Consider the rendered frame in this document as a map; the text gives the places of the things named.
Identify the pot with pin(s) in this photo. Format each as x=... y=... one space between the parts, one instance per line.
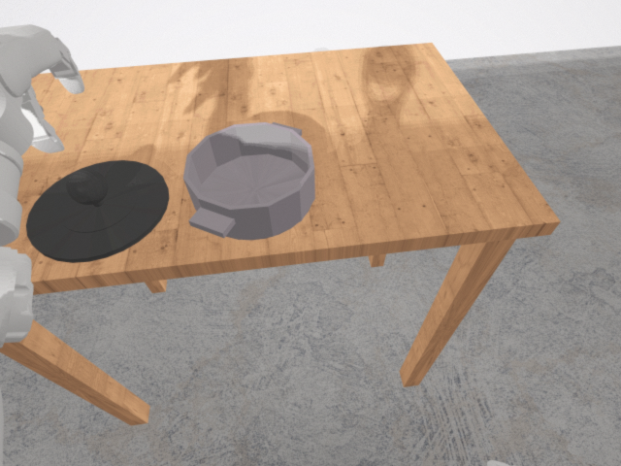
x=250 y=181

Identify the left robot forearm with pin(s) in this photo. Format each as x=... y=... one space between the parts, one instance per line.
x=16 y=136

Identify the robot left upper arm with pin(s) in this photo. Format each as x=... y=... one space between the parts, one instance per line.
x=16 y=316

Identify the left robot hand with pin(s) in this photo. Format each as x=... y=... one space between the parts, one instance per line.
x=42 y=51

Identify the lid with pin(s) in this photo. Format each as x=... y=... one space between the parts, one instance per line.
x=64 y=230

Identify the table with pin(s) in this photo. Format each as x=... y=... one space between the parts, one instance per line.
x=404 y=159

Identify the knob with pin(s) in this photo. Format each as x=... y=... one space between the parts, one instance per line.
x=87 y=186

